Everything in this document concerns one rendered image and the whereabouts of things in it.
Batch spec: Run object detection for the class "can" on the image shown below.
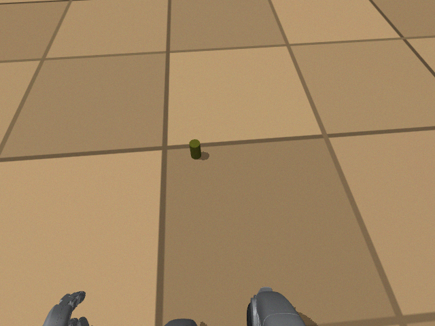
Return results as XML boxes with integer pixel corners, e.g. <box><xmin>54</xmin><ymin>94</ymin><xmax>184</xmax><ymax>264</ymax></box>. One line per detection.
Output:
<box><xmin>189</xmin><ymin>139</ymin><xmax>201</xmax><ymax>160</ymax></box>

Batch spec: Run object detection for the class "left robot hand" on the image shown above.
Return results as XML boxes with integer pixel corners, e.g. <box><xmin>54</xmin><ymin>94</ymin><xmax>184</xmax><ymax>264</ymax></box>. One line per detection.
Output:
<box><xmin>43</xmin><ymin>291</ymin><xmax>93</xmax><ymax>326</ymax></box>

